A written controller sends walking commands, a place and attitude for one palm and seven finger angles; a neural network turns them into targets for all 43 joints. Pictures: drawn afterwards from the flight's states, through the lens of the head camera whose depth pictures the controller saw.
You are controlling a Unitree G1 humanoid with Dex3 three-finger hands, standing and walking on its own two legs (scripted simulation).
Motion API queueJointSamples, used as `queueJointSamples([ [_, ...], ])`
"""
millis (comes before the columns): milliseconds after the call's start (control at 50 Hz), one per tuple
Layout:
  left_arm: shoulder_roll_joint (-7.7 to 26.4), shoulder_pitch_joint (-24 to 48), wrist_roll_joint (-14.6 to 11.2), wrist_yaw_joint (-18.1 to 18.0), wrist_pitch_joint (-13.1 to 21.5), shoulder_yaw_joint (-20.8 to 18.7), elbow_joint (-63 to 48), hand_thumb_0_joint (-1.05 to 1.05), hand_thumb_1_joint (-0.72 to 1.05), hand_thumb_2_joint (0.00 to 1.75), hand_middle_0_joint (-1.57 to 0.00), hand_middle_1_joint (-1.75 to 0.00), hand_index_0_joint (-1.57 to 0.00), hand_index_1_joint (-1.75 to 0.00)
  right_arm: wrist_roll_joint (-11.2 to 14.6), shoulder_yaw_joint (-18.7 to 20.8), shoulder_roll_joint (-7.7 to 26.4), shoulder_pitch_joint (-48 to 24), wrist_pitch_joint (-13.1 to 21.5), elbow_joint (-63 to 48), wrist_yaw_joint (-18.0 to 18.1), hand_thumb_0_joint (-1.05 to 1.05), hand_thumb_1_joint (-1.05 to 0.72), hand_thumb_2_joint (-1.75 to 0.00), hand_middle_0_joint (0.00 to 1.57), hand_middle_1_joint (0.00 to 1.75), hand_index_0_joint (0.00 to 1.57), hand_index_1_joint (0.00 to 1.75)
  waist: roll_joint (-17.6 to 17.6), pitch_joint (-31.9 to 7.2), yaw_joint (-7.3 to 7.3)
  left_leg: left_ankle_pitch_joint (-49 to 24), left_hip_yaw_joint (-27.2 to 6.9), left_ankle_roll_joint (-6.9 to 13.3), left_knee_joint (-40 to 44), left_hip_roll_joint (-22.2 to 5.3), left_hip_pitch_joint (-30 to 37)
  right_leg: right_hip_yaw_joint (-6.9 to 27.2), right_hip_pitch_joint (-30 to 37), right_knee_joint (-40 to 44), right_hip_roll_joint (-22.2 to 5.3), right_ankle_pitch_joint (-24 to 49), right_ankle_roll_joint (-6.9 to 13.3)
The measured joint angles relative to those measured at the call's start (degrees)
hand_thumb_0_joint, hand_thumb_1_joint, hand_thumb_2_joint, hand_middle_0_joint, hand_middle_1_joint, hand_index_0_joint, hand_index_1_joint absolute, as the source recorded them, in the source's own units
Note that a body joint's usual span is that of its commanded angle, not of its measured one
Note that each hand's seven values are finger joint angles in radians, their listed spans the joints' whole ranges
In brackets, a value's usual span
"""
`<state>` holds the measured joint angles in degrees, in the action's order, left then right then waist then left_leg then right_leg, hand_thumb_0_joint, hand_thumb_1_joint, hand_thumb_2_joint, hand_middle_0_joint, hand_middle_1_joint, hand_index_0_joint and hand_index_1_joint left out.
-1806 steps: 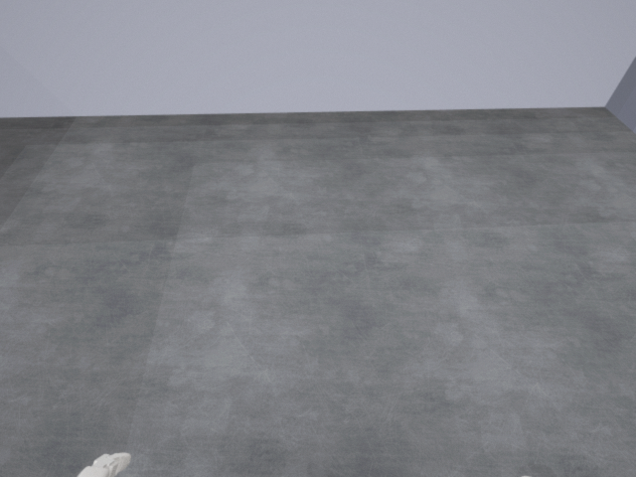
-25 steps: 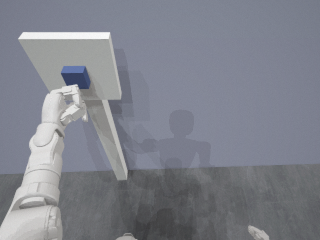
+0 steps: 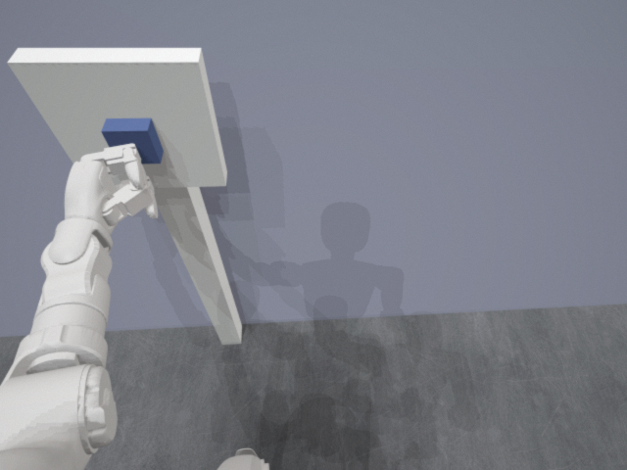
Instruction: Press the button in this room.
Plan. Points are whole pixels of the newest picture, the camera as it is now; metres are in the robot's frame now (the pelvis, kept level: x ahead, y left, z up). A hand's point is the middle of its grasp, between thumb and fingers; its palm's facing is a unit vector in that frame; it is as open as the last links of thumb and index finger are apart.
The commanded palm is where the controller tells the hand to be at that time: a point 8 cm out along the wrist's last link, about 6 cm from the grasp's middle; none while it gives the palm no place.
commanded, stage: press the button with the knuckle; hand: left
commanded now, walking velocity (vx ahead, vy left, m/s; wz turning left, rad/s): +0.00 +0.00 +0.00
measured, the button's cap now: (135, 139) +0.50 +0.23 +0.13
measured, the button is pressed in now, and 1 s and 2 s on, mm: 3 4 0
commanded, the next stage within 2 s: hold the button down briefly in 0.36 s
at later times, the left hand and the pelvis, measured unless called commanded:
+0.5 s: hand (145, 184) +0.45 +0.22 +0.10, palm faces +0.05 -1.00 -0.01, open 2.9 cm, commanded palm +0.46 +0.26 +0.10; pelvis -0.03 +0.00 -0.01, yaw +1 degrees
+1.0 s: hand (145, 189) +0.44 +0.21 +0.10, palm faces +0.06 -1.00 -0.01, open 3.0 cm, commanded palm +0.43 +0.26 +0.10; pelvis -0.03 +0.01 -0.01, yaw +0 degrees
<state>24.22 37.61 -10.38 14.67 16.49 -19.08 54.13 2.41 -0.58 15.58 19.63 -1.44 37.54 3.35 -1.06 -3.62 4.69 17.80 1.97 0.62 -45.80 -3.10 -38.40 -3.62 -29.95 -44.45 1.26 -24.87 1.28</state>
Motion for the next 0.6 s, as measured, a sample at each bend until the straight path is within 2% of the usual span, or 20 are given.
queueJointSamples([
  [100, 0.4, 3.0, 0.2, 0.1, 0.8, 0.0, 3.4, -0.01, 0.84, 0.93, -1.3, -1.5, -1.31, -1.5, -0.2, -0.1, 0.0, -0.3, 0.1, 0.8, 0.0, 0.01, -0.91, -0.89, 0.2, 0.29, 0.2, 0.3, 0.0, -0.1, 0.09, -0.2, -0.4, 0.1, -0.7, 0.1, -1.4, -0.4, -1.3, -0.7, -0.1, 0.0, 0.0],
  [260, 2.6, 7.3, 1.8, 0.2, 1.6, -0.2, 8.6, -0.01, 0.81, 0.95, -1.3, -1.5, -1.34, -1.5, -0.4, -0.7, -0.3, -0.2, 0.6, 1.0, -0.1, 0.01, -0.91, -0.89, 0.2, 0.29, 0.2, 0.3, 0.1, -0.2, 1.2, -0.5, -1.0, 0.0, -2.1, -0.1, -3.9, -1.0, -3.4, -2.0, 0.2, 0.2, 0.1],
  [600, 5.2, 13.3, 2.4, -0.9, 2.3, 0.9, 14.4, -0.01, 0.79, 0.97, -1.3, -1.5, -1.37, -1.5, -0.7, -1.3, 0.2, 2.3, 2.9, 2.6, 0.2, 0.01, -0.91, -0.89, 0.2, 0.29, 0.2, 0.3, -0.2, 0.1, 2.62, -1.4, -1.8, 0.2, -4.2, -0.3, -8.2, -1.7, -7.5, -4.2, 0.3, 0.9, 0.0],
])
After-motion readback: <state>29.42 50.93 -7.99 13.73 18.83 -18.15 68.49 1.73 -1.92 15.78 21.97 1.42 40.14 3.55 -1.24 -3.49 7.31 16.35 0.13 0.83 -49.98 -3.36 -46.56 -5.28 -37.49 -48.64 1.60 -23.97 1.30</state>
